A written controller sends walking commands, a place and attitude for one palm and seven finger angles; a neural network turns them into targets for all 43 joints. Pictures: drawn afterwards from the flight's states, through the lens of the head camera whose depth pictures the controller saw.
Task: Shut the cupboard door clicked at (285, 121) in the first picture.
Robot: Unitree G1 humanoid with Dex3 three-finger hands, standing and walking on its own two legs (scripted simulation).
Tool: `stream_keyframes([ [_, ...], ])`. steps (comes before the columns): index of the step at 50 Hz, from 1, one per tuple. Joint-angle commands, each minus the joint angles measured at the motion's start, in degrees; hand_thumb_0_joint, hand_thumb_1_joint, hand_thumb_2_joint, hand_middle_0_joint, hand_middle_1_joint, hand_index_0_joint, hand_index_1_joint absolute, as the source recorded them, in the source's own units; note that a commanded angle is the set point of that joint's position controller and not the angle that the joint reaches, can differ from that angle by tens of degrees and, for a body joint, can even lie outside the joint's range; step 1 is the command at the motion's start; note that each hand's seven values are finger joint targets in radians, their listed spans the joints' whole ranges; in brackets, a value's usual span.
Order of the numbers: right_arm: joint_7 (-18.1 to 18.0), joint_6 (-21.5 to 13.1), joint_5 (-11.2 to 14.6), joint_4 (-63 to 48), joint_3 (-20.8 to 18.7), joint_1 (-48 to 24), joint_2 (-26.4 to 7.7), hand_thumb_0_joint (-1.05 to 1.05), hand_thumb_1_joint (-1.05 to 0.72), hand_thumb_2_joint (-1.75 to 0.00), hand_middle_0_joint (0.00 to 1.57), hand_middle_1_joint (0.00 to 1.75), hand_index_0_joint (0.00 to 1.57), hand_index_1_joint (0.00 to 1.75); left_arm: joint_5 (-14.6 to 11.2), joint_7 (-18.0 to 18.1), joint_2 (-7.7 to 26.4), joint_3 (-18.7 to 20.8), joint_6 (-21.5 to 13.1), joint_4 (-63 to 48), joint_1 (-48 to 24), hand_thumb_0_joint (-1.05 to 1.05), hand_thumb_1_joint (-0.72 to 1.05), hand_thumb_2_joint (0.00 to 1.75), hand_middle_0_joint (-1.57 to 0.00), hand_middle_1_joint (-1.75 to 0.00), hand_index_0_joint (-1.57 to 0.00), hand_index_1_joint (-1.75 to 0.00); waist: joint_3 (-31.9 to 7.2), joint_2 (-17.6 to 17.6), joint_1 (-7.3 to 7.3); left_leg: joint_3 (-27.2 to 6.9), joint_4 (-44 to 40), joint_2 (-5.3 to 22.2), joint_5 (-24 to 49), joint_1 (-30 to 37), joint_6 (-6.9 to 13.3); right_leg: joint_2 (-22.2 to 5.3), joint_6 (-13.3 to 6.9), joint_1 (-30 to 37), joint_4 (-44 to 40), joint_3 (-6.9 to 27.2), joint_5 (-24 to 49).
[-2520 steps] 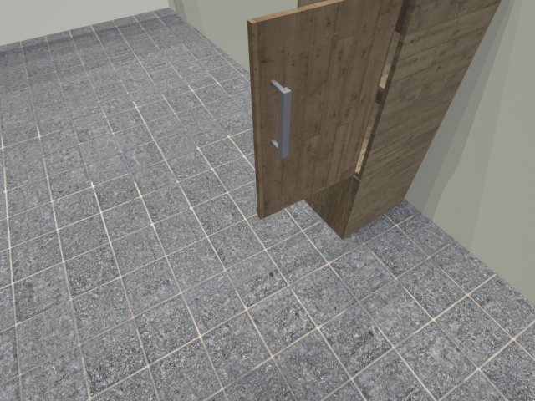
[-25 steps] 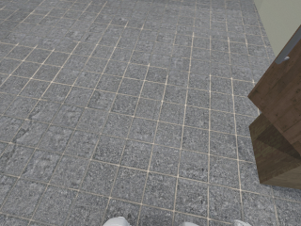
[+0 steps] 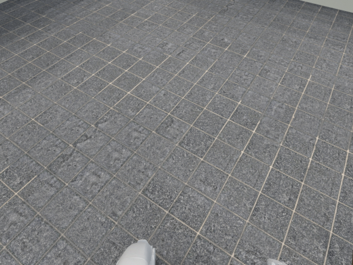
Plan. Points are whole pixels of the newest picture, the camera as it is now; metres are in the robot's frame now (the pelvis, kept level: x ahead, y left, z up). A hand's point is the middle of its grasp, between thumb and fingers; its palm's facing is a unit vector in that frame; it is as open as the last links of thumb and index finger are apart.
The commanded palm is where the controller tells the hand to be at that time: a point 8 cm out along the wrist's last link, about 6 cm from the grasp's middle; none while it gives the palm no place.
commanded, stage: walk to a spot facing it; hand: left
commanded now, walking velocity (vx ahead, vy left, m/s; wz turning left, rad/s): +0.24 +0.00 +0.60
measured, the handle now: out of the picture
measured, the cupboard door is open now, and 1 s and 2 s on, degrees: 31 31 31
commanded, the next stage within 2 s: turn to face it in 0.12 s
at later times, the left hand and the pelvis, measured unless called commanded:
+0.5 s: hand (110, 214) +0.25 +0.21 -0.17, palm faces +0.08 -0.97 -0.22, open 7.4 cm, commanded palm none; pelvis +0.18 +0.01 -0.01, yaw +3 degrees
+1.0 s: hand (113, 173) +0.37 +0.23 -0.16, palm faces -0.19 -0.96 -0.22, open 7.4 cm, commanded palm none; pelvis +0.23 +0.04 +0.00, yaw -15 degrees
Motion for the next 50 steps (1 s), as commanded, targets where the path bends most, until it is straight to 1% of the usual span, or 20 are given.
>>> stream_keyframes([
  [1, -0.05, -2.85, -0.22, -5.78, 0.14, -1.86, -1.63, 0.00, -0.90, -0.90, 0.20, 0.30, 0.20, 0.30, -0.08, 0.57, 13.46, 3.62, -0.91, -1.71, 4.32, 0.00, 0.90, 0.90, -0.20, -0.30, -0.20, -0.30, -5.72, -8.97, -0.79, 6.47, -11.91, -5.16, -0.66, 7.95, 2.36, -11.99, -5.90, 5.60, 4.38, 2.03, 46.76],
  [2, -0.45, -3.02, -0.57, -4.17, -0.43, 3.97, -3.36, 0.00, -0.90, -0.90, 0.20, 0.30, 0.20, 0.30, -0.54, 0.46, 14.19, 3.66, -0.73, -2.06, 3.24, 0.00, 0.90, 0.90, -0.20, -0.30, -0.20, -0.30, -8.60, -7.37, -4.06, 7.08, -15.87, -6.76, 3.82, 18.66, 3.03, -10.56, -4.36, 0.49, 12.87, -0.16, 45.71],
  [3, -1.14, -3.25, -0.81, -2.27, -1.76, 12.07, -8.04, 0.00, -0.90, -0.90, 0.20, 0.30, 0.20, 0.30, -0.74, -0.03, 13.14, 3.50, -0.67, -3.15, 2.23, 0.00, 0.90, 0.90, -0.20, -0.30, -0.20, -0.30, -14.32, -0.90, -8.56, 0.15, -18.63, -1.86, 8.13, 35.40, 5.33, -9.26, -2.27, -11.02, 27.16, -0.36, 34.05],
  [4, -1.79, -3.55, -1.23, -1.01, -3.92, 18.90, -16.78, 0.00, -0.90, -0.90, 0.20, 0.30, 0.20, 0.30, -1.34, -1.06, 9.43, 2.83, -0.38, -6.66, 0.30, 0.00, 0.90, 0.90, -0.20, -0.30, -0.20, -0.30, -18.04, 16.51, -11.02, -29.86, -22.36, 18.21, 18.38, 46.82, 14.29, 1.04, 1.29, -32.00, 46.65, 1.61, -11.71],
  [5, -2.56, -3.18, 0.00, 0.17, -3.94, 22.69, -18.88, 0.00, -0.90, -0.90, 0.20, 0.30, 0.20, 0.30, -0.92, -0.60, 10.36, 2.24, 0.13, -10.63, -8.02, 0.00, 0.90, 0.90, -0.20, -0.30, -0.20, -0.30, -16.16, 6.80, -12.37, -35.46, -26.15, 22.85, 23.82, 44.09, 17.17, 1.34, 0.25, -37.49, 52.51, 11.29, -14.55],
  [8, -3.71, -3.95, -0.16, -3.22, -1.86, 8.38, -11.29, 0.00, -0.90, -0.90, 0.20, 0.30, 0.20, 0.30, -0.51, -0.49, 8.73, 3.10, 1.23, -7.97, -6.91, 0.00, 0.90, 0.90, -0.20, -0.30, -0.20, -0.30, -6.32, 12.28, -5.73, -24.92, -31.66, 15.11, 2.37, 21.90, 11.81, -2.26, -0.03, -33.65, 48.47, 16.77, -5.08],
  [10, -3.93, -4.59, -0.28, -3.26, -1.15, 5.10, -9.21, 0.00, -0.90, -0.90, 0.20, 0.30, 0.20, 0.30, -0.07, -1.10, 8.12, 3.29, 1.91, -6.12, -3.88, 0.00, 0.90, 0.90, -0.20, -0.30, -0.20, -0.30, -6.88, 10.29, -2.59, -19.98, -31.56, 11.24, 7.19, 19.48, 10.12, -1.26, 0.49, -30.15, 43.71, 16.40, -0.76],
  [16, -4.98, -4.93, -0.09, 0.78, 0.25, 6.94, -4.72, 0.00, -0.90, -0.90, 0.20, 0.30, 0.20, 0.30, -0.32, -0.29, 3.71, 0.80, 2.96, -3.50, -4.11, 0.00, 0.90, 0.90, -0.20, -0.30, -0.20, -0.30, -6.91, 4.81, -0.91, -9.96, -29.79, 10.03, 28.27, 19.72, 10.27, 1.91, 0.27, -22.87, 25.43, 14.85, 6.55],
  [22, -5.16, -3.25, 0.11, 3.30, -0.04, 4.90, -4.83, 0.00, -0.90, -0.90, 0.20, 0.30, 0.20, 0.30, -0.29, -0.44, 5.23, 1.20, 3.50, -1.63, -1.96, 0.00, 0.90, 0.90, -0.20, -0.30, -0.20, -0.30, -1.50, 5.74, 1.64, -3.49, -23.26, 9.34, 17.19, 13.67, 5.49, 6.39, -1.57, -8.38, 9.79, 12.89, 13.59],
  [24, -4.92, -2.72, 0.57, 2.80, -0.20, 5.71, -3.59, 0.00, -0.90, -0.90, 0.20, 0.30, 0.20, 0.30, 0.01, -0.37, 9.32, 2.25, 2.79, -1.37, 1.08, 0.00, 0.90, 0.90, -0.20, -0.30, -0.20, -0.30, -2.80, -3.07, 2.42, 0.53, -11.51, 3.23, 3.89, 10.97, 1.41, 0.69, -4.95, -4.38, 3.34, 24.20, 27.58],
  [25, -4.50, -2.52, 0.72, 2.55, -0.17, 8.13, -1.52, 0.00, -0.90, -0.90, 0.20, 0.30, 0.20, 0.30, 0.14, -0.10, 12.82, 2.68, 2.26, -1.52, 1.44, 0.00, 0.90, 0.90, -0.20, -0.30, -0.20, -0.30, -2.22, -10.48, 1.51, 3.91, -0.77, -3.12, -10.24, 5.28, -0.96, -8.41, -10.66, -2.67, -1.85, 35.26, 38.13],
  [26, -5.01, -1.81, 0.87, 1.75, 0.10, 7.85, -0.96, 0.00, -0.90, -0.90, 0.20, 0.30, 0.20, 0.30, -0.35, 0.36, 13.93, 3.10, 2.05, -1.07, 3.39, 0.00, 0.90, 0.90, -0.20, -0.30, -0.20, -0.30, -8.98, -14.69, 2.34, -0.63, 8.45, -3.36, -20.49, 4.49, -1.83, -12.61, -16.16, 1.28, -5.26, 41.24, 40.90],
  [27, -5.33, -1.87, 0.80, 1.29, 0.18, 7.31, -2.24, 0.00, -0.90, -0.90, 0.20, 0.30, 0.20, 0.30, -0.29, 1.04, 13.04, 3.47, 2.02, -1.44, 1.31, 0.00, 0.90, 0.90, -0.20, -0.30, -0.20, -0.30, -11.88, -17.68, 1.75, -4.75, 13.65, -2.30, -18.36, 1.86, -1.85, -11.36, -17.71, 3.69, -5.26, 43.39, 41.62],
  [30, -5.29, -1.87, 1.25, 1.02, 0.23, 4.71, -2.21, 0.00, -0.90, -0.90, 0.20, 0.30, 0.20, 0.30, -0.22, 1.85, 10.84, 3.81, 3.27, -3.34, -4.59, 0.00, 0.90, 0.90, -0.20, -0.30, -0.20, -0.30, -12.89, -5.85, 0.28, -6.69, 12.59, -0.16, -12.06, 3.16, -2.22, -7.29, -16.16, 0.19, -2.75, 35.08, 34.95],
  [36, -5.46, -1.87, 0.93, 1.13, 0.22, 11.31, -0.85, 0.00, -0.90, -0.90, 0.20, 0.30, 0.20, 0.30, -0.50, 0.57, 10.80, 4.30, 4.67, -5.08, -10.03, 0.00, 0.90, 0.90, -0.20, -0.30, -0.20, -0.30, -9.91, -5.77, -3.62, -3.31, -19.55, -2.52, 3.44, 21.97, -2.52, 0.18, -9.08, -16.90, -0.26, 32.08, 15.69],
  [37, -5.77, -2.50, 0.54, 1.04, -0.22, 12.49, -4.18, 0.00, -0.90, -0.90, 0.20, 0.30, 0.20, 0.30, -1.04, 0.22, 8.65, 3.81, 4.99, -6.09, -10.65, 0.00, 0.90, 0.90, -0.20, -0.30, -0.20, -0.30, -9.60, 1.90, -4.19, -8.91, -27.27, 3.07, 2.13, 27.04, -1.06, 4.69, -6.21, -23.50, 4.43, 28.76, 6.60],
  [38, -5.94, -2.81, -0.39, -0.16, -1.22, 12.03, -9.78, 0.00, -0.90, -0.90, 0.20, 0.30, 0.20, 0.30, -1.52, -0.48, 5.76, 3.23, 5.16, -7.54, -10.33, 0.00, 0.90, 0.90, -0.20, -0.30, -0.20, -0.30, -7.49, 17.99, -4.00, -23.45, -33.90, 17.01, 2.22, 26.62, 4.24, 11.91, -2.72, -30.02, 16.26, 20.50, -5.88],
  [39, -6.38, -2.38, -0.57, -1.81, -1.57, 10.65, -11.39, 0.00, -0.90, -0.90, 0.20, 0.30, 0.20, 0.30, -1.14, -0.87, 7.28, 3.50, 5.03, -8.79, -11.52, 0.00, 0.90, 0.90, -0.20, -0.30, -0.20, -0.30, -5.58, 15.43, -4.06, -26.51, -35.61, 23.24, 2.01, 19.72, 9.36, 10.10, -1.72, -28.36, 26.77, 18.00, -11.55],
  [43, -6.27, -2.83, -0.81, -2.81, -0.64, 5.49, -8.33, 0.00, -0.90, -0.90, 0.20, 0.30, 0.20, 0.30, -0.72, -1.98, 7.21, 3.63, 5.67, -6.81, -11.21, 0.00, 0.90, 0.90, -0.20, -0.30, -0.20, -0.30, -4.26, 9.92, -1.07, -10.63, -27.65, 16.80, 32.24, 23.81, 8.45, 6.89, -0.27, -29.75, 37.46, 16.93, -7.09],
  [50, -5.58, -2.31, -0.60, -1.37, -1.65, 8.99, -9.68, 0.00, -0.90, -0.90, 0.20, 0.30, 0.20, 0.30, -0.62, -2.45, 6.80, 2.59, 5.71, -8.88, -14.17, 0.00, 0.90, 0.90, -0.20, -0.30, -0.20, -0.30, -6.22, 12.90, -3.24, -1.74, -23.22, 16.46, 38.14, 28.21, 6.37, 7.90, -1.39, -21.85, 22.03, 11.38, -3.29],
])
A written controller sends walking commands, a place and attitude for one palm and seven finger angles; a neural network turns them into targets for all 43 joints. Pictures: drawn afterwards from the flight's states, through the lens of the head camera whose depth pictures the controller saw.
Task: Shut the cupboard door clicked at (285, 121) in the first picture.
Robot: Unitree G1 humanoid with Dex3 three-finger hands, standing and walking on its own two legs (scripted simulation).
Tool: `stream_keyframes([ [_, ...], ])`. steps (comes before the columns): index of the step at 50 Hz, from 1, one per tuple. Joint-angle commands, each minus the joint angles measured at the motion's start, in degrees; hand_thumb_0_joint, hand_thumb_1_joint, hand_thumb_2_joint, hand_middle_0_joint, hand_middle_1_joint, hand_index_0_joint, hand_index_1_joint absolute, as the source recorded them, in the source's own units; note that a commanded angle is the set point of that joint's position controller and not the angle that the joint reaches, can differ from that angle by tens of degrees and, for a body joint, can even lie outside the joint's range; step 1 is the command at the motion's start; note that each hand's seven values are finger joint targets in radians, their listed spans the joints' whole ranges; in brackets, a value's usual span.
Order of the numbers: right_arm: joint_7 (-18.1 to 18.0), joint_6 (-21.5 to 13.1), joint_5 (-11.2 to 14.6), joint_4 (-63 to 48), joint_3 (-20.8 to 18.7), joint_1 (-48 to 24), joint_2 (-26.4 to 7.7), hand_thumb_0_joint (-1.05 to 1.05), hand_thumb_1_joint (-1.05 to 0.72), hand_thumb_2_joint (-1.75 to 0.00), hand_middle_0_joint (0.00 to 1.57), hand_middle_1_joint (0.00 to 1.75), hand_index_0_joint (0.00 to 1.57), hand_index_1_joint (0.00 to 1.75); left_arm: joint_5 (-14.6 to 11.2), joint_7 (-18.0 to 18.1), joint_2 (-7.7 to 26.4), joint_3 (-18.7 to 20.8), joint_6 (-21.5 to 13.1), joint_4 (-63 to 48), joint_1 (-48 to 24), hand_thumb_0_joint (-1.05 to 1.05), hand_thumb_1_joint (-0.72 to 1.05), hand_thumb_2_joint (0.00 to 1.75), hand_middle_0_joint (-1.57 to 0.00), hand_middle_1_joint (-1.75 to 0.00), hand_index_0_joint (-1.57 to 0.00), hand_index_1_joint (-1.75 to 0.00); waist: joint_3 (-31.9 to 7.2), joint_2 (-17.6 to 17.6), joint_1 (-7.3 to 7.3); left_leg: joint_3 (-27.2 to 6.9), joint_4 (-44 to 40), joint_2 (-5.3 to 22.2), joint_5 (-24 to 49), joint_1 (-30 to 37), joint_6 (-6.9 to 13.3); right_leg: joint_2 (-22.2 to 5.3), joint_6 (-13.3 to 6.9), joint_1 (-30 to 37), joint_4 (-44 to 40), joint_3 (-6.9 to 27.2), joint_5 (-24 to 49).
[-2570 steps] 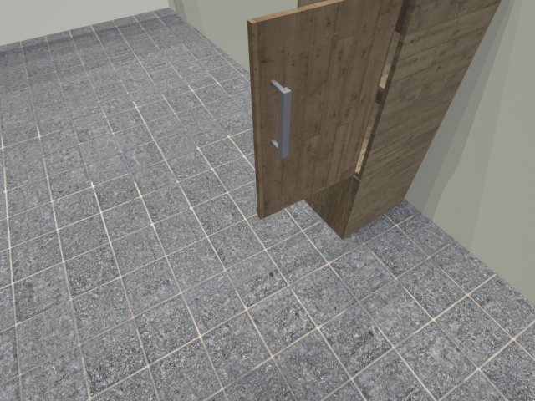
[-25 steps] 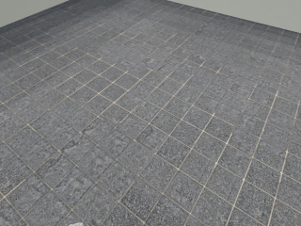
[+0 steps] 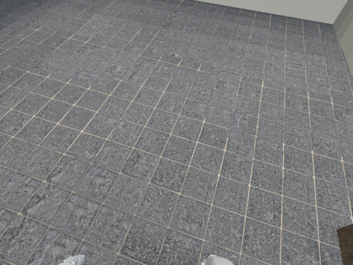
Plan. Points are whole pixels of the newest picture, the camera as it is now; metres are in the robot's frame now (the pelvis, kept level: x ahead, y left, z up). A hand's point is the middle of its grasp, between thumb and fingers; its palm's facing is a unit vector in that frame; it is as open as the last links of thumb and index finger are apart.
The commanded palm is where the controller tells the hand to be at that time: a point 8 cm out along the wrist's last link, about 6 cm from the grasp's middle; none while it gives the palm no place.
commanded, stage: turn to face it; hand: left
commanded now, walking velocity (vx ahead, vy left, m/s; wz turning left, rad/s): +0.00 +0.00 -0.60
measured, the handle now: out of the picture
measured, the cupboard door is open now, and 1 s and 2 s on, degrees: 31 31 31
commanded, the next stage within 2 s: take the last steps up to it in 1.94 s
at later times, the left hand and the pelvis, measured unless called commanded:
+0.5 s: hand (117, 251) +0.17 +0.17 -0.18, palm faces -0.26 -0.95 -0.19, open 7.4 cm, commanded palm none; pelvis +0.03 +0.00 -0.01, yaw -17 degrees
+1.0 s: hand (144, 231) +0.22 +0.10 -0.16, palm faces -0.53 -0.81 -0.26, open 7.4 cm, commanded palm none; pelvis +0.03 -0.02 -0.01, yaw -34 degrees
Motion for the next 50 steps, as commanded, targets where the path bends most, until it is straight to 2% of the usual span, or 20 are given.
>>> stream_keyframes([
  [1, -0.41, -0.43, -0.25, -2.00, -3.93, 3.71, -12.56, 0.00, -0.90, -0.90, 0.20, 0.30, 0.20, 0.30, 0.28, -0.52, 1.80, -0.15, -1.74, -6.23, -3.17, 0.00, 0.90, 0.90, -0.20, -0.30, -0.20, -0.30, -6.34, 12.29, -2.87, -4.94, -3.77, 13.38, 36.77, 7.81, 6.71, 0.39, -0.78, 0.49, -7.06, -2.46, 0.85],
  [4, 0.11, -0.11, 0.30, -2.92, -4.24, 0.74, -13.62, 0.00, -0.90, -0.90, 0.20, 0.30, 0.20, 0.30, 0.36, -0.35, 3.86, 0.38, -2.46, -4.98, 2.75, 0.00, 0.90, 0.90, -0.20, -0.30, -0.20, -0.30, -7.79, 8.72, 1.04, -1.31, 5.47, 11.58, 30.41, 1.76, 2.69, 1.11, -2.30, 13.49, -21.77, -3.36, 13.27],
  [5, 0.65, -0.01, 0.96, -3.81, -4.14, 0.61, -11.87, 0.00, -0.90, -0.90, 0.20, 0.30, 0.20, 0.30, 0.70, 0.16, 7.99, 1.12, -3.17, -3.71, 7.48, 0.00, 0.90, 0.90, -0.20, -0.30, -0.20, -0.30, -10.80, -0.39, 3.11, 1.71, 16.27, 8.12, 20.96, -6.11, -0.41, -5.12, -4.78, 24.17, -26.92, 4.39, 24.78],
  [6, 0.85, 0.08, 1.22, -6.92, -2.98, -2.50, -7.25, 0.00, -0.90, -0.90, 0.20, 0.30, 0.20, 0.30, 0.94, 1.08, 14.04, 2.40, -3.83, -2.77, 11.14, 0.00, 0.90, 0.90, -0.20, -0.30, -0.20, -0.30, -10.44, -16.51, 4.96, 2.72, 31.11, -2.16, -16.51, -22.76, -3.76, -19.95, -12.34, 30.28, -29.51, 24.67, 46.45],
  [7, 0.22, 1.06, 1.25, -7.76, -2.58, -3.95, -8.49, 0.00, -0.90, -0.90, 0.20, 0.30, 0.20, 0.30, -0.04, 1.81, 14.94, 2.13, -3.59, -2.61, 12.02, 0.00, 0.90, 0.90, -0.20, -0.30, -0.20, -0.30, -10.11, -11.72, 5.16, -7.16, 37.98, -1.51, -19.94, -23.72, -3.38, -23.30, -16.78, 24.94, -29.99, 26.07, 45.32],
  [9, -0.15, 1.03, 1.11, -7.30, -2.68, -4.88, -9.11, 0.00, -0.90, -0.90, 0.20, 0.30, 0.20, 0.30, 0.23, 2.72, 11.26, 1.66, -3.18, -4.83, 4.78, 0.00, 0.90, 0.90, -0.20, -0.30, -0.20, -0.30, -7.82, -15.20, 2.41, -10.82, 41.24, -0.15, -13.54, -27.50, -3.60, -18.01, -15.71, 22.13, -30.46, 23.96, 36.32],
  [12, 0.51, 1.30, 0.86, -5.25, -2.42, -2.17, -7.88, 0.00, -0.90, -0.90, 0.20, 0.30, 0.20, 0.30, 0.53, 2.64, 9.34, 0.95, -3.15, -6.85, -0.02, 0.00, 0.90, 0.90, -0.20, -0.30, -0.20, -0.30, -9.25, -7.51, -0.39, -8.31, 33.15, -0.84, -8.02, -19.03, -4.39, -12.91, -12.99, 15.81, -28.79, 16.07, 34.93],
  [17, 0.53, 0.99, 1.15, -5.96, -2.40, -1.12, -6.88, 0.00, -0.90, -0.90, 0.20, 0.30, 0.20, 0.30, 0.88, 2.00, 10.38, 1.58, -2.82, -6.58, 0.26, 0.00, 0.90, 0.90, -0.20, -0.30, -0.20, -0.30, -8.37, -8.68, -0.14, -6.82, 17.67, -3.83, -6.86, -13.32, -3.99, -11.18, -12.59, 12.52, -28.40, 19.81, 29.64],
  [20, 0.15, 0.34, 1.38, -5.12, -2.47, 3.04, -7.36, 0.00, -0.90, -0.90, 0.20, 0.30, 0.20, 0.30, 0.48, 1.69, 9.73, 1.55, -2.38, -6.57, -1.56, 0.00, 0.90, 0.90, -0.20, -0.30, -0.20, -0.30, -9.28, -8.22, -2.58, -6.91, 4.13, -4.89, 0.42, -4.40, -3.36, -8.78, -9.30, 8.04, -25.30, 20.95, 25.39],
  [21, -0.04, -0.29, 1.15, -4.53, -2.70, 5.54, -8.78, 0.00, -0.90, -0.90, 0.20, 0.30, 0.20, 0.30, 0.11, 1.57, 8.45, 1.31, -2.13, -7.12, -2.43, 0.00, 0.90, 0.90, -0.20, -0.30, -0.20, -0.30, -10.06, -5.40, -3.80, -8.15, -3.87, -3.02, 4.06, 2.11, -2.67, -5.94, -6.69, 3.55, -22.15, 18.94, 20.98],
  [23, -0.53, -0.80, -0.05, -5.53, -4.09, 6.90, -17.74, 0.00, -0.90, -0.90, 0.20, 0.30, 0.20, 0.30, -0.35, 0.76, 3.83, 0.26, -2.03, -9.17, -0.88, 0.00, 0.90, 0.90, -0.20, -0.30, -0.20, -0.30, -9.66, 17.95, -3.95, -30.56, -13.90, 20.70, 11.35, 6.66, 8.22, 4.48, -0.70, -9.14, 1.44, 4.22, -11.07],
  [24, -0.70, -0.95, -0.39, -5.37, -3.84, 6.18, -16.71, 0.00, -0.90, -0.90, 0.20, 0.30, 0.20, 0.30, 0.44, 0.48, 5.40, 0.54, -1.92, -8.94, -2.67, 0.00, 0.90, 0.90, -0.20, -0.30, -0.20, -0.30, -8.09, 13.74, -4.33, -30.12, -13.63, 21.28, 13.73, 2.38, 10.44, 2.06, -0.48, -8.37, 10.81, 6.19, -10.66],
  [28, -0.83, -0.75, -0.51, -6.81, -2.88, -0.25, -13.00, 0.00, -0.90, -0.90, 0.20, 0.30, 0.20, 0.30, 0.13, -0.90, 3.63, 0.65, -1.30, -7.05, -1.40, 0.00, 0.90, 0.90, -0.20, -0.30, -0.20, -0.30, -7.01, 11.70, -0.96, -12.12, -7.94, 12.92, 25.97, 2.22, 7.81, -0.82, 0.88, -5.93, 10.79, 2.30, -4.66],
  [34, -0.18, -0.04, -0.33, -4.86, -3.97, 2.45, -14.54, 0.00, -0.90, -0.90, 0.20, 0.30, 0.20, 0.30, 0.10, -1.15, 2.33, 0.06, -1.60, -7.28, -2.74, 0.00, 0.90, 0.90, -0.20, -0.30, -0.20, -0.30, -7.15, 14.08, -2.71, -6.56, -4.54, 13.77, 24.94, 1.82, 6.52, 0.91, -0.26, 3.21, -6.40, -2.85, -1.62],
  [37, 0.29, 0.39, 0.29, -5.22, -4.32, -0.16, -14.63, 0.00, -0.90, -0.90, 0.20, 0.30, 0.20, 0.30, 0.21, -0.82, 4.70, 0.70, -2.32, -5.26, 3.92, 0.00, 0.90, 0.90, -0.20, -0.30, -0.20, -0.30, -8.63, 8.69, 1.19, -2.17, 5.71, 11.03, 16.25, -4.45, 1.70, 1.08, -1.90, 16.18, -23.47, -2.88, 12.19],
  [39, 0.86, 0.76, 0.95, -9.19, -2.89, -3.67, -7.98, 0.00, -0.90, -0.90, 0.20, 0.30, 0.20, 0.30, 0.56, 0.65, 14.68, 2.32, -3.36, -3.56, 9.02, 0.00, 0.90, 0.90, -0.20, -0.30, -0.20, -0.30, -8.17, -17.25, 4.14, -0.19, 29.84, -1.62, -19.66, -25.07, -4.04, -20.65, -11.62, 24.18, -33.07, 26.19, 33.63],
  [40, 0.35, 1.62, 0.90, -9.67, -2.82, -4.88, -9.60, 0.00, -0.90, -0.90, 0.20, 0.30, 0.20, 0.30, 0.05, 1.49, 14.44, 2.38, -3.16, -3.62, 9.97, 0.00, 0.90, 0.90, -0.20, -0.30, -0.20, -0.30, -7.98, -13.72, 4.72, -7.42, 36.31, -0.69, -17.57, -24.60, -3.50, -21.69, -14.72, 19.14, -33.52, 27.19, 29.55],
  [41, 0.04, 1.61, 1.02, -8.67, -3.03, -5.81, -9.16, 0.00, -0.90, -0.90, 0.20, 0.30, 0.20, 0.30, 0.44, 1.99, 12.95, 2.38, -3.04, -4.11, 6.15, 0.00, 0.90, 0.90, -0.20, -0.30, -0.20, -0.30, -6.16, -16.50, 3.05, -9.51, 39.18, -0.35, -14.97, -26.95, -3.39, -18.90, -15.28, 17.12, -34.27, 27.92, 23.41],
  [44, 0.56, 1.15, 0.73, -6.37, -2.89, -2.86, -9.24, 0.00, -0.90, -0.90, 0.20, 0.30, 0.20, 0.30, 0.53, 2.14, 9.18, 1.05, -3.00, -6.36, -0.43, 0.00, 0.90, 0.90, -0.20, -0.30, -0.20, -0.30, -7.58, -10.74, -0.53, -8.62, 34.39, -0.30, -7.29, -21.58, -4.20, -12.92, -12.65, 14.45, -30.43, 17.38, 27.38],
  [50, 0.49, 0.65, 1.31, -6.24, -2.37, -1.27, -7.24, 0.00, -0.90, -0.90, 0.20, 0.30, 0.20, 0.30, 0.76, 1.89, 10.58, 1.59, -2.84, -5.10, 1.05, 0.00, 0.90, 0.90, -0.20, -0.30, -0.20, -0.30, -9.18, -9.09, -0.15, -6.29, 13.60, -4.27, -5.94, -13.25, -3.88, -11.33, -12.22, 14.58, -27.17, 20.21, 31.90],
])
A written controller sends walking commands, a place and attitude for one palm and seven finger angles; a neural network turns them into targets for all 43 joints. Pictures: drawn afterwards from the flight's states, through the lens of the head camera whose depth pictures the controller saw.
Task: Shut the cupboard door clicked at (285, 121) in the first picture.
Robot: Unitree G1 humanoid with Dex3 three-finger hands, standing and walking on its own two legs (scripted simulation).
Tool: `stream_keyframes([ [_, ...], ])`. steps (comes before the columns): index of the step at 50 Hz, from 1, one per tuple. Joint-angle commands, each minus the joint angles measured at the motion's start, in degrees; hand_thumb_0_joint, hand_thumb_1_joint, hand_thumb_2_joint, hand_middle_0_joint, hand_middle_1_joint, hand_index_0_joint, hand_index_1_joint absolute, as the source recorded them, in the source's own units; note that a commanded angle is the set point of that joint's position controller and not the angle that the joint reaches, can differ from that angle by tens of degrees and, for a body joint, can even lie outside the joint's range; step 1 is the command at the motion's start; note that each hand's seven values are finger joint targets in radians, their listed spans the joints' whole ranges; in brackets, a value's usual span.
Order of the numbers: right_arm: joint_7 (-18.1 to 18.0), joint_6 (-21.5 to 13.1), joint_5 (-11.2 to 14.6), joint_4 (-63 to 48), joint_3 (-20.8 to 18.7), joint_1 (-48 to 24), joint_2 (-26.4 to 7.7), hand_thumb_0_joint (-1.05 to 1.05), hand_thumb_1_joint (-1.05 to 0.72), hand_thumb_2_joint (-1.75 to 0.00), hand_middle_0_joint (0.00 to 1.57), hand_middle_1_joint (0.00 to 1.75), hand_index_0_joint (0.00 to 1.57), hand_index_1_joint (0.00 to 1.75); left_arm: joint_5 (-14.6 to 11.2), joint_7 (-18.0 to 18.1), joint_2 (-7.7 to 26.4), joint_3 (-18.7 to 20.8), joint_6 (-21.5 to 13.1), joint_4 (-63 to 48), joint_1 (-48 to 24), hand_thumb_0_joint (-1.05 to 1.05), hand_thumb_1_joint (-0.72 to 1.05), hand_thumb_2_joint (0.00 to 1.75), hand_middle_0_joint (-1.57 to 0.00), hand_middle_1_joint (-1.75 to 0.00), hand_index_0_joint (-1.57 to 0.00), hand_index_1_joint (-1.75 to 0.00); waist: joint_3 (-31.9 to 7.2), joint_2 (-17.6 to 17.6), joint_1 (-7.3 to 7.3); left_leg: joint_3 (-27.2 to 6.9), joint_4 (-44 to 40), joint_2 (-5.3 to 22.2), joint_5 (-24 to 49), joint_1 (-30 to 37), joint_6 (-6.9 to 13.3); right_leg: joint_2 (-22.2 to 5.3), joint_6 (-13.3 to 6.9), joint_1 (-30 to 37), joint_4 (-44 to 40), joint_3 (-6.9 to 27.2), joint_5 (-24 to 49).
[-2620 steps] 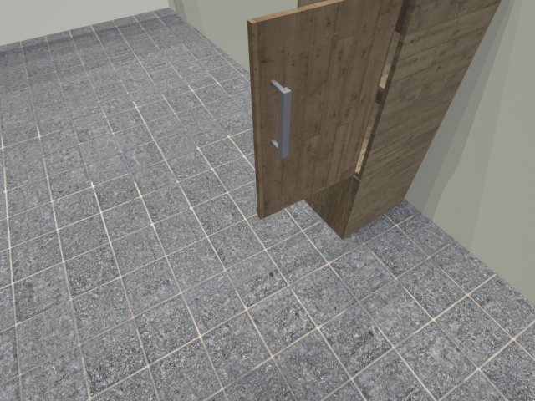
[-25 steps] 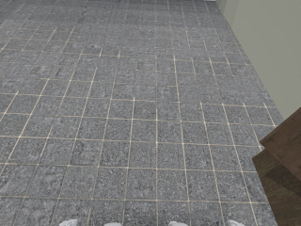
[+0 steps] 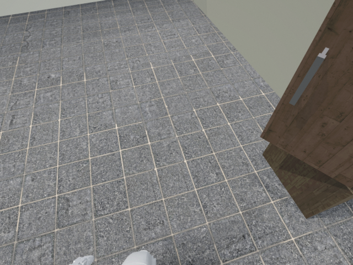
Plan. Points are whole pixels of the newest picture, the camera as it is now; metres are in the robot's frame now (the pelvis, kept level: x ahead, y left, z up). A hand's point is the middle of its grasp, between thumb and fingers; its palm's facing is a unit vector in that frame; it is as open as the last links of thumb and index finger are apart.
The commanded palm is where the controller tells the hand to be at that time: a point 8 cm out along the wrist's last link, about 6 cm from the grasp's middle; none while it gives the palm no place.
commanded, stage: turn to face it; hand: left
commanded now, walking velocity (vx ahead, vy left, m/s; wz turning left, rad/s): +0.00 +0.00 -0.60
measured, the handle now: (308, 78) +0.63 -0.36 +0.04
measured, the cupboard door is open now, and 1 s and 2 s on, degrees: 31 31 31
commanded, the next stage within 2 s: take the last steps up to it in 0.94 s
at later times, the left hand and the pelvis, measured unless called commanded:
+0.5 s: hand (121, 246) +0.18 +0.16 -0.15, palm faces -0.28 -0.92 -0.28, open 7.4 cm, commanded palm none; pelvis +0.01 -0.01 -0.01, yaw -18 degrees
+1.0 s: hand (136, 228) +0.22 +0.13 -0.16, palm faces -0.49 -0.85 -0.21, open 7.4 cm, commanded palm none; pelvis +0.03 +0.00 +0.00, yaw -31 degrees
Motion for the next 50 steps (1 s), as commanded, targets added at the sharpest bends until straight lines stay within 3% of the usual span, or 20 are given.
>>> stream_keyframes([
  [1, -0.60, -2.11, 0.09, -4.29, -0.84, 2.47, -3.32, 0.00, -0.90, -0.90, 0.20, 0.30, 0.20, 0.30, 0.17, 0.55, 12.70, 3.80, -1.23, -4.04, -0.69, 0.00, 0.90, 0.90, -0.20, -0.30, -0.20, -0.30, -9.26, -8.97, -0.28, -0.52, -14.59, -1.85, 3.34, 4.71, 0.25, -12.02, -8.42, 5.58, -5.81, 16.13, 23.96],
  [3, -0.95, -2.96, -0.04, -2.91, -1.08, 6.94, -5.25, 0.00, -0.90, -0.90, 0.20, 0.30, 0.20, 0.30, -0.53, 0.37, 10.86, 3.33, -0.84, -4.66, -2.61, 0.00, 0.90, 0.90, -0.20, -0.30, -0.20, -0.30, -10.63, -6.40, -2.70, -2.14, -28.74, 0.41, 12.62, 16.54, 1.28, -7.63, -3.73, -1.57, -0.78, 13.37, 17.82],
  [5, -1.21, -3.27, -1.02, -3.70, -2.45, 9.04, -13.48, 0.00, -0.90, -0.90, 0.20, 0.30, 0.20, 0.30, -0.83, -0.47, 6.57, 2.10, -0.89, -6.66, -1.54, 0.00, 0.90, 0.90, -0.20, -0.30, -0.20, -0.30, -10.54, 15.77, -3.06, -22.28, -34.93, 22.78, 26.39, 22.58, 11.95, 2.33, 2.05, -14.85, 21.34, -0.29, -18.29],
  [6, -1.35, -3.34, -1.59, -3.39, -2.05, 7.71, -12.24, 0.00, -0.90, -0.90, 0.20, 0.30, 0.20, 0.30, -0.07, -0.60, 7.78, 2.52, -0.53, -6.44, -2.18, 0.00, 0.90, 0.90, -0.20, -0.30, -0.20, -0.30, -8.79, 13.54, -2.96, -21.32, -35.51, 23.97, 24.01, 18.41, 14.25, 0.34, 2.41, -15.25, 30.88, 0.96, -19.43],
  [11, -1.59, -3.09, -1.78, -4.51, -1.55, 2.33, -9.12, 0.00, -0.90, -0.90, 0.20, 0.30, 0.20, 0.30, -0.37, -2.24, 5.69, 2.38, 0.15, -5.59, -3.60, 0.00, 0.90, 0.90, -0.20, -0.30, -0.20, -0.30, -6.18, 11.12, -1.03, -2.95, -29.50, 16.02, 37.10, 18.98, 11.54, -2.39, 3.62, -12.67, 26.06, -3.80, -13.28],
  [15, -1.02, -2.55, -1.54, -3.25, -2.45, 4.14, -10.64, 0.00, -0.90, -0.90, 0.20, 0.30, 0.20, 0.30, -0.27, -2.37, 4.93, 2.02, -0.43, -5.74, -3.75, 0.00, 0.90, 0.90, -0.20, -0.30, -0.20, -0.30, -7.32, 12.30, -2.09, 0.72, -26.03, 16.32, 35.07, 18.38, 10.07, -0.49, 2.51, -4.97, 12.76, -7.79, -9.75],
  [18, -0.50, -2.13, -1.04, -3.65, -2.86, 1.53, -10.98, 0.00, -0.90, -0.90, 0.20, 0.30, 0.20, 0.30, -0.18, -2.17, 6.62, 2.66, -1.02, -4.10, 2.08, 0.00, 0.90, 0.90, -0.20, -0.30, -0.20, -0.30, -8.73, 9.22, 1.51, 4.43, -17.54, 14.00, 25.81, 12.22, 5.76, -0.09, 1.06, 6.91, -2.45, -8.28, 3.96],
  [19, -0.13, -2.09, -0.46, -4.52, -2.64, 1.65, -8.59, 0.00, -0.90, -0.90, 0.20, 0.30, 0.20, 0.30, 0.21, -1.66, 11.03, 3.41, -1.73, -3.02, 5.30, 0.00, 0.90, 0.90, -0.20, -0.30, -0.20, -0.30, -10.58, -1.13, 2.94, 7.35, -7.65, 10.03, 16.14, 4.43, 2.54, -7.73, -1.88, 15.78, -8.28, 1.27, 12.28],
  [20, 0.23, -2.03, -0.33, -7.51, -1.30, -1.61, -4.10, 0.00, -0.90, -0.90, 0.20, 0.30, 0.20, 0.30, 0.33, -0.65, 16.82, 4.44, -2.49, -2.11, 8.30, 0.00, 0.90, 0.90, -0.20, -0.30, -0.20, -0.30, -9.51, -16.69, 4.97, 7.69, 6.05, 1.17, -11.67, -9.84, -0.43, -21.55, -8.69, 19.73, -11.21, 21.27, 30.77],
  [21, -0.44, -1.37, -0.27, -8.17, -0.99, -3.74, -5.22, 0.00, -0.90, -0.90, 0.20, 0.30, 0.20, 0.30, -0.53, 0.07, 17.71, 4.34, -2.28, -1.61, 10.35, 0.00, 0.90, 0.90, -0.20, -0.30, -0.20, -0.30, -9.26, -12.56, 5.82, -1.16, 12.51, 1.78, -12.19, -10.78, 0.10, -23.72, -12.59, 16.06, -11.01, 21.51, 33.52],
  [23, -0.95, -1.32, -0.24, -6.56, -1.33, -3.34, -6.10, 0.00, -0.90, -0.90, 0.20, 0.30, 0.20, 0.30, -0.25, 0.96, 13.80, 3.73, -2.03, -2.78, 3.62, 0.00, 0.90, 0.90, -0.20, -0.30, -0.20, -0.30, -7.46, -17.00, 2.66, -4.57, 16.41, 2.92, -6.08, -12.71, -0.03, -19.02, -12.03, 12.63, -11.33, 19.47, 25.00],
  [25, -0.35, -1.34, -0.38, -4.53, -1.15, -0.88, -5.43, 0.00, -0.90, -0.90, 0.20, 0.30, 0.20, 0.30, -0.07, 1.00, 11.58, 3.04, -1.86, -4.27, -0.93, 0.00, 0.90, 0.90, -0.20, -0.30, -0.20, -0.30, -9.05, -10.90, 0.01, -3.16, 12.36, 2.72, -0.91, -7.09, -0.47, -14.72, -10.08, 9.38, -9.52, 12.51, 24.12],
  [30, -0.05, -1.28, -0.19, -4.34, -0.89, -0.56, -3.75, 0.00, -0.90, -0.90, 0.20, 0.30, 0.20, 0.30, 0.32, 0.63, 12.49, 3.07, -1.81, -3.33, 0.79, 0.00, 0.90, 0.90, -0.20, -0.30, -0.20, -0.30, -7.92, -8.70, 0.70, -1.00, -1.00, -0.50, 0.34, -1.26, -0.17, -13.39, -10.06, 5.93, -10.06, 14.13, 19.81],
  [34, -0.63, -2.11, 0.05, -2.95, -0.70, 4.46, -3.53, 0.00, -0.90, -0.90, 0.20, 0.30, 0.20, 0.30, -0.04, 0.59, 12.12, 3.16, -1.30, -3.32, -1.36, 0.00, 0.90, 0.90, -0.20, -0.30, -0.20, -0.30, -8.52, -9.34, -1.65, -0.92, -18.76, -2.05, 7.40, 9.83, 0.79, -11.19, -7.25, 0.89, -6.64, 15.72, 17.23],
  [35, -0.70, -2.57, -0.03, -2.02, -0.78, 7.67, -4.41, 0.00, -0.90, -0.90, 0.20, 0.30, 0.20, 0.30, -0.31, 0.49, 10.79, 2.90, -1.03, -3.46, -2.52, 0.00, 0.90, 0.90, -0.20, -0.30, -0.20, -0.30, -8.96, -6.11, -3.21, -2.37, -26.60, -0.58, 11.94, 15.89, 1.35, -8.60, -4.54, -3.27, -3.63, 13.29, 11.36],
  [37, -1.20, -3.18, -1.29, -2.67, -2.02, 8.68, -13.25, 0.00, -0.90, -0.90, 0.20, 0.30, 0.20, 0.30, -0.87, -0.26, 5.68, 1.83, -0.70, -5.08, 0.56, 0.00, 0.90, 0.90, -0.20, -0.30, -0.20, -0.30, -8.75, 18.07, -2.54, -23.95, -37.02, 20.89, 16.10, 20.36, 11.11, 2.71, 1.44, -14.94, 16.69, -0.08, -16.85],
  [38, -1.25, -3.08, -1.59, -3.02, -1.80, 7.62, -12.49, 0.00, -0.90, -0.90, 0.20, 0.30, 0.20, 0.30, -0.14, -0.39, 7.60, 2.12, -0.55, -4.78, -0.36, 0.00, 0.90, 0.90, -0.20, -0.30, -0.20, -0.30, -7.33, 13.64, -2.74, -24.23, -38.01, 22.70, 12.41, 14.64, 13.99, 0.83, 1.52, -13.35, 26.03, 1.18, -18.25],
  [43, -1.85, -3.45, -1.69, -2.00, -0.69, 4.59, -7.90, 0.00, -0.90, -0.90, 0.20, 0.30, 0.20, 0.30, -0.29, -1.29, 4.84, 1.89, -0.35, -2.44, -1.04, 0.00, 0.90, 0.90, -0.20, -0.30, -0.20, -0.30, -7.28, 10.31, -0.67, -6.71, -30.98, 13.88, 38.99, 19.11, 12.14, -1.49, 3.03, -12.47, 26.71, -2.04, -11.82],
  [48, -1.39, -2.73, -1.56, 0.75, -1.62, 7.38, -8.63, 0.00, -0.90, -0.90, 0.20, 0.30, 0.20, 0.30, -0.39, -1.04, 3.21, 1.16, -0.49, -1.94, -2.27, 0.00, 0.90, 0.90, -0.20, -0.30, -0.20, -0.30, -7.72, 11.67, -2.13, -4.61, -29.31, 14.42, 36.40, 17.62, 11.91, -0.09, 1.99, -3.55, 12.72, -5.81, -9.97],
  [50, -1.15, -2.39, -1.25, 1.08, -1.71, 5.91, -8.55, 0.00, -0.90, -0.90, 0.20, 0.30, 0.20, 0.30, -0.33, -0.87, 3.66, 1.28, -0.72, -0.94, 0.60, 0.00, 0.90, 0.90, -0.20, -0.30, -0.20, -0.30, -7.18, 10.16, -0.37, -3.48, -27.22, 13.60, 30.54, 13.79, 10.35, 0.23, 1.46, 2.78, 3.90, -6.46, -2.81],
])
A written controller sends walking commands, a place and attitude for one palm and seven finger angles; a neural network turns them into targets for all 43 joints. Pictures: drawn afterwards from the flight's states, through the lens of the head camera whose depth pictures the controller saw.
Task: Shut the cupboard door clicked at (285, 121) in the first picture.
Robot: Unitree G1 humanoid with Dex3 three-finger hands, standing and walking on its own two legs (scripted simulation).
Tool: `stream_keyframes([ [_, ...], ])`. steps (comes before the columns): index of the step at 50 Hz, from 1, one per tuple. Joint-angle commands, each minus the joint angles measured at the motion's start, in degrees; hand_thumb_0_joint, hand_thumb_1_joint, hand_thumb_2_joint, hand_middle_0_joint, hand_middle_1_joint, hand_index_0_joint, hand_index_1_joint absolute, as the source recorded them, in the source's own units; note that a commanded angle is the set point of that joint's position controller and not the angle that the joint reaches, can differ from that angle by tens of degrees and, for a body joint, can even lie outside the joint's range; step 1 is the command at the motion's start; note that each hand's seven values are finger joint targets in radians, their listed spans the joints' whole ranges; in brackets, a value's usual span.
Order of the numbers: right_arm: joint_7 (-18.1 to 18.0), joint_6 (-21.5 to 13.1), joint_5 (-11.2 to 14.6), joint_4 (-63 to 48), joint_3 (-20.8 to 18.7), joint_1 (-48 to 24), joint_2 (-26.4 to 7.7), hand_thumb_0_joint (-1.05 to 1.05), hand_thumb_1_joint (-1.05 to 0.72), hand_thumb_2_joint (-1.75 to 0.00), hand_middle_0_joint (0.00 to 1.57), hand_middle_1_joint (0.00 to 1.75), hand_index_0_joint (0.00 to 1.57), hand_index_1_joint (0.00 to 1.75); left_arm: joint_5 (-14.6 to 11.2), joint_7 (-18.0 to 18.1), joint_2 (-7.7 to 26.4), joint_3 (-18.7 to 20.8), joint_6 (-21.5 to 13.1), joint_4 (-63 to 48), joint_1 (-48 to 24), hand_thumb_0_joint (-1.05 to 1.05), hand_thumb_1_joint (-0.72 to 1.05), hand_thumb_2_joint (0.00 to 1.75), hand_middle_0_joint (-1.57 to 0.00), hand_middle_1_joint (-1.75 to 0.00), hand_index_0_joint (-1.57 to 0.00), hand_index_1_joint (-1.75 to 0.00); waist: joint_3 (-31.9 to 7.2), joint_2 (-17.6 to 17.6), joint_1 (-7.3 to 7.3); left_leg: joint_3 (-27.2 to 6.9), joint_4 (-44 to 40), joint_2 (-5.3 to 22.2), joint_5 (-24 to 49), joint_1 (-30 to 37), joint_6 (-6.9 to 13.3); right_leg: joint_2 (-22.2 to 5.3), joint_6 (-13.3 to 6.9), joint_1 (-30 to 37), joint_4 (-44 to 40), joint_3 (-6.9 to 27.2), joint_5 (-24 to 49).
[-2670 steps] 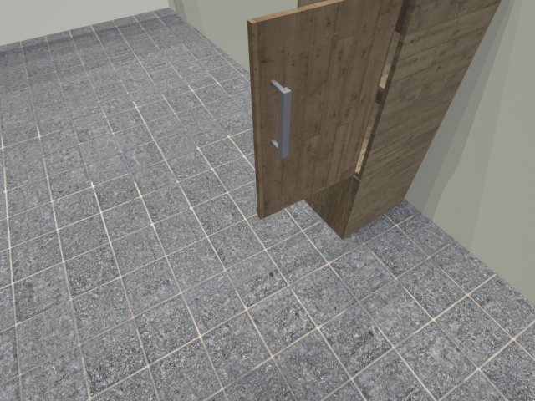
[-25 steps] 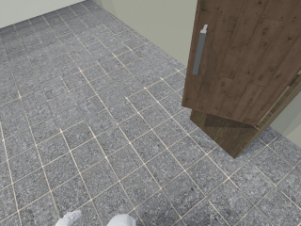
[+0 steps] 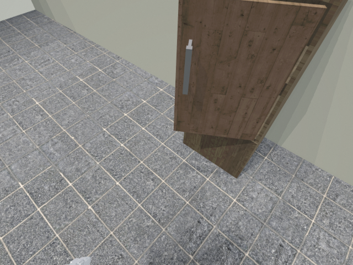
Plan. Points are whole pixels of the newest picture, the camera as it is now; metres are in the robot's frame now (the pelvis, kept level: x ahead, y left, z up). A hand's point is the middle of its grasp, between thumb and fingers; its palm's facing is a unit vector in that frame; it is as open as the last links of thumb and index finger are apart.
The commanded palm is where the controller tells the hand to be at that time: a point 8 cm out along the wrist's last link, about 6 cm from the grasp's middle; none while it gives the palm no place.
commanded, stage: take the last steps up to it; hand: left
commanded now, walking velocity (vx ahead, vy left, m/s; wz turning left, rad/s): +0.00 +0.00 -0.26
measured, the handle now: (187, 68) +0.69 +0.00 +0.04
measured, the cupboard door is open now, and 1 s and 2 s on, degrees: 31 31 31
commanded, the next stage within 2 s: come to a stop and stand still in 0.74 s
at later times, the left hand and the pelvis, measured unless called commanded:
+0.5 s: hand out of the picture +0.13 +0.16 -0.18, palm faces -0.12 -0.98 -0.15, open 7.4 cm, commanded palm none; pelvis +0.07 -0.03 +0.00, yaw -7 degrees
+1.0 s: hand (167, 218) +0.27 +0.04 -0.18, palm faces -0.09 -0.98 -0.19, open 7.3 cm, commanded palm none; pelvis +0.21 -0.13 -0.01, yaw -8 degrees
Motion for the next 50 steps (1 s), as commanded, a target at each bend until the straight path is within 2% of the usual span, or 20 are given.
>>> stream_keyframes([
  [1, -0.49, -0.42, 0.30, -1.80, -3.84, 0.93, -11.79, 0.00, -0.90, -0.90, 0.20, 0.30, 0.20, 0.30, 0.23, 0.23, 3.27, 0.90, -1.98, -2.49, 4.21, 0.00, 0.90, 0.90, -0.20, -0.30, -0.20, -0.30, -6.73, 8.44, 1.47, -6.49, -2.70, 9.32, 17.63, -0.11, 5.17, 0.91, -1.05, 11.33, -17.78, -1.90, 13.11],
  [4, 0.18, 0.14, 0.86, -4.75, -2.61, -3.02, -5.98, 0.00, -0.90, -0.90, 0.20, 0.30, 0.20, 0.30, 0.65, 1.14, 13.25, 2.34, -3.14, -0.33, 9.80, 0.00, 0.90, 0.90, -0.20, -0.30, -0.20, -0.30, -6.57, -14.09, 4.98, -0.89, 22.24, -3.81, -21.54, -16.92, -1.77, -21.12, -13.47, 17.42, -30.96, 23.62, 20.00],
  [6, -0.16, 0.15, 0.47, -4.15, -3.01, -4.76, -7.14, 0.00, -0.90, -0.90, 0.20, 0.30, 0.20, 0.30, 0.80, 1.85, 10.61, 2.68, -3.13, -0.23, 7.28, 0.00, 0.90, 0.90, -0.20, -0.30, -0.20, -0.30, -3.48, -17.30, 3.91, -6.07, 32.48, -2.27, -17.60, -24.49, -1.24, -17.99, -15.96, 17.68, -32.35, 25.25, 11.29],
  [8, 0.62, -0.42, 0.24, -2.80, -3.03, -3.10, -7.30, 0.00, -0.90, -0.90, 0.20, 0.30, 0.20, 0.30, 0.76, 1.82, 7.80, 1.67, -3.61, -0.99, 3.12, 0.00, 0.90, 0.90, -0.20, -0.30, -0.20, -0.30, -2.58, -11.50, 1.03, -5.30, 30.57, -1.19, -12.36, -19.47, -1.68, -14.02, -14.08, 12.79, -30.72, 16.36, 11.16],
  [15, 0.55, -2.04, -0.01, 0.06, -2.53, 5.75, -4.85, 0.00, -0.90, -0.90, 0.20, 0.30, 0.20, 0.30, 0.60, 0.61, 7.54, 1.68, -3.97, 0.24, 2.00, 0.00, 0.90, 0.90, -0.20, -0.30, -0.20, -0.30, -2.18, -7.71, -2.84, 0.66, 0.91, -4.28, -2.00, 3.61, -1.29, -7.94, -10.67, 0.32, -27.10, 12.37, -0.33],
  [16, 0.09, -2.82, -0.13, 1.56, -2.70, 10.11, -6.83, 0.00, -0.90, -0.90, 0.20, 0.30, 0.20, 0.30, 0.20, 0.31, 5.73, 1.29, -3.80, -0.07, 1.71, 0.00, 0.90, 0.90, -0.20, -0.30, -0.20, -0.30, -3.26, -2.47, -4.71, -2.87, -5.90, -1.86, -2.30, 11.78, -0.65, -5.32, -8.61, -5.27, -20.09, 10.40, -1.00],
  [17, -0.40, -3.50, -1.07, 2.84, -3.87, 15.03, -12.50, 0.00, -0.90, -0.90, 0.20, 0.30, 0.20, 0.30, -0.20, -0.27, 1.24, 0.46, -3.80, -1.17, 3.23, 0.00, 0.90, 0.90, -0.20, -0.30, -0.20, -0.30, -4.92, 14.41, -5.96, -22.79, -14.02, 12.06, -11.39, 18.87, 3.59, 1.60, -4.79, -15.14, -4.07, 4.33, -2.19],
  [18, -1.23, -3.41, -1.27, 2.97, -4.46, 18.83, -16.74, 0.00, -0.90, -0.90, 0.20, 0.30, 0.20, 0.30, 0.30, -0.61, 2.21, 0.26, -4.00, -3.46, -0.08, 0.00, 0.90, 0.90, -0.20, -0.30, -0.20, -0.30, -3.57, 14.87, -7.60, -36.79, -20.23, 23.22, -16.89, 17.59, 9.13, 2.19, -3.39, -20.84, 8.67, 2.04, -7.31],
  [22, -1.26, -4.16, -0.80, 1.31, -2.64, 9.18, -11.05, 0.00, -0.90, -0.90, 0.20, 0.30, 0.20, 0.30, 1.45, -2.12, 3.62, 1.52, -3.40, -2.02, -1.58, 0.00, 0.90, 0.90, -0.20, -0.30, -0.20, -0.30, 2.85, 8.05, -2.37, -21.44, -21.16, 17.32, -6.29, 5.05, 7.82, -4.35, -1.78, -20.00, 19.87, 4.99, 5.88],
  [26, -1.14, -4.53, -0.71, 3.02, -2.76, 9.70, -10.45, 0.00, -0.90, -0.90, 0.20, 0.30, 0.20, 0.30, 0.72, -2.36, 0.57, 0.54, -3.06, -0.70, -1.14, 0.00, 0.90, 0.90, -0.20, -0.30, -0.20, -0.30, -0.56, 8.60, -1.58, -6.33, -17.17, 12.71, 13.41, 8.66, 6.66, -4.28, -0.59, -14.64, 7.98, 0.89, 10.01],
  [30, -0.31, -3.47, -0.67, 3.88, -3.73, 8.15, -10.79, 0.00, -0.90, -0.90, 0.20, 0.30, 0.20, 0.30, 0.55, -2.36, 1.05, 0.35, -3.32, -0.46, -1.95, 0.00, 0.90, 0.90, -0.20, -0.30, -0.20, -0.30, 0.34, 9.95, -1.55, -3.39, -16.03, 11.70, 5.11, 2.50, 6.16, -2.63, -0.92, -4.02, -4.92, -3.18, 11.57],
  [33, 0.05, -2.81, -0.31, 3.94, -4.22, 5.44, -11.71, 0.00, -0.90, -0.90, 0.20, 0.30, 0.20, 0.30, 0.76, -2.18, 2.92, 1.10, -4.22, 2.36, 5.77, 0.00, 0.90, 0.90, -0.20, -0.30, -0.20, -0.30, -3.49, 5.98, 2.46, -0.94, -6.73, 8.82, 2.98, -0.49, 3.53, 0.51, -1.66, 10.49, -15.00, -5.79, 15.31],
  [34, 0.46, -2.86, 0.17, 4.10, -3.90, 5.72, -10.28, 0.00, -0.90, -0.90, 0.20, 0.30, 0.20, 0.30, 0.87, -1.71, 5.65, 1.69, -5.05, 4.42, 11.76, 0.00, 0.90, 0.90, -0.20, -0.30, -0.20, -0.30, -6.35, 0.18, 5.21, 2.60, 3.53, 4.90, 3.99, -5.13, 1.76, -1.10, -2.93, 20.27, -19.41, -2.91, 13.82],
  [35, 1.12, -3.03, 0.88, 3.10, -2.68, 6.05, -4.92, 0.00, -0.90, -0.90, 0.20, 0.30, 0.20, 0.30, 1.10, -0.48, 11.93, 2.83, -6.01, 6.45, 18.00, 0.00, 0.90, 0.90, -0.20, -0.30, -0.20, -0.30, -9.55, -14.43, 7.54, 5.63, 19.25, -1.78, -9.02, -17.70, -0.30, -14.31, -7.84, 30.31, -25.61, 14.86, 10.42],
  [36, 0.84, -2.78, 1.13, 0.69, -2.22, 3.02, -3.78, 0.00, -0.90, -0.90, 0.20, 0.30, 0.20, 0.30, 0.26, 0.12, 13.64, 2.94, -5.94, 7.16, 20.24, 0.00, 0.90, 0.90, -0.20, -0.30, -0.20, -0.30, -9.71, -15.52, 8.08, -0.26, 31.43, -3.73, -23.63, -20.63, 0.17, -21.86, -12.20, 27.13, -32.08, 25.03, 13.64],
  [37, 0.38, -2.74, 1.12, 1.04, -2.47, 1.95, -4.04, 0.00, -0.90, -0.90, 0.20, 0.30, 0.20, 0.30, 0.44, 0.83, 12.08, 2.50, -6.09, 6.79, 16.47, 0.00, 0.90, 0.90, -0.20, -0.30, -0.20, -0.30, -8.75, -17.14, 6.34, -4.76, 37.14, -1.94, -19.88, -22.83, 0.59, -21.06, -13.70, 23.98, -32.44, 25.31, 17.43],
  [39, 0.19, -2.70, 0.73, 2.57, -2.58, 2.92, -4.98, 0.00, -0.90, -0.90, 0.20, 0.30, 0.20, 0.30, 0.31, 1.80, 6.57, 1.10, -5.87, 5.12, 8.11, 0.00, 0.90, 0.90, -0.20, -0.30, -0.20, -0.30, -7.46, -12.67, 2.24, -7.10, 37.25, 0.86, -13.60, -20.56, 0.24, -18.31, -14.04, 18.93, -29.69, 15.77, 22.45],
  [41, 0.74, -1.96, 0.33, 3.89, -1.98, 4.95, -2.33, 0.00, -0.90, -0.90, 0.20, 0.30, 0.20, 0.30, 0.73, 2.10, 4.31, 0.26, -6.04, 4.34, 4.19, 0.00, 0.90, 0.90, -0.20, -0.30, -0.20, -0.30, -7.36, -8.92, -0.67, -4.80, 29.62, 0.53, -11.08, -13.18, -0.09, -15.50, -12.30, 11.75, -28.77, 6.99, 26.70],
  [46, 0.37, -1.65, 0.79, 5.60, -0.10, 6.76, 0.57, 0.00, -0.90, -0.90, 0.20, 0.30, 0.20, 0.30, 0.07, 2.60, 2.12, -1.13, -6.09, 5.40, 2.89, 0.00, 0.90, 0.90, -0.20, -0.30, -0.20, -0.30, -5.67, -4.89, -2.19, -3.32, 0.70, -3.24, 5.15, 1.15, -1.25, -11.22, -9.04, 7.20, -24.35, 2.98, 36.77],
  [50, -0.47, -1.98, 1.19, 4.55, -1.22, 1.33, -7.13, 0.00, -0.90, -0.90, 0.20, 0.30, 0.20, 0.30, -0.01, 3.81, 0.95, -1.88, -4.30, 5.60, 7.34, 0.00, 0.90, 0.90, -0.20, -0.30, -0.20, -0.30, -3.75, 5.35, 0.81, -10.91, -4.89, 7.21, 39.35, 4.28, 4.74, -4.85, -1.68, 7.33, -20.72, 1.62, 20.14],
])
